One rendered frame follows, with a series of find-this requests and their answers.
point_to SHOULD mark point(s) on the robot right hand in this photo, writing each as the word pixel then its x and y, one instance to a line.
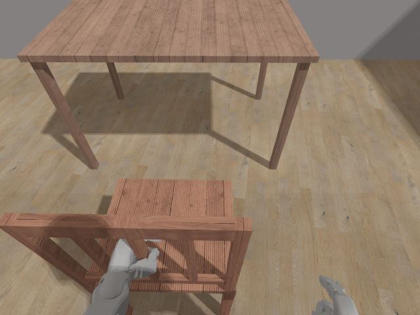
pixel 342 304

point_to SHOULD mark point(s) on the table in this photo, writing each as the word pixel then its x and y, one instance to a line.
pixel 212 31

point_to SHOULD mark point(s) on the chair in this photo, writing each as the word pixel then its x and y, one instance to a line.
pixel 202 245

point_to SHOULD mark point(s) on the robot left hand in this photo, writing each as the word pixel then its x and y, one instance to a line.
pixel 124 259

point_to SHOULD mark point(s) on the robot left forearm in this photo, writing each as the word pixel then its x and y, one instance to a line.
pixel 111 295

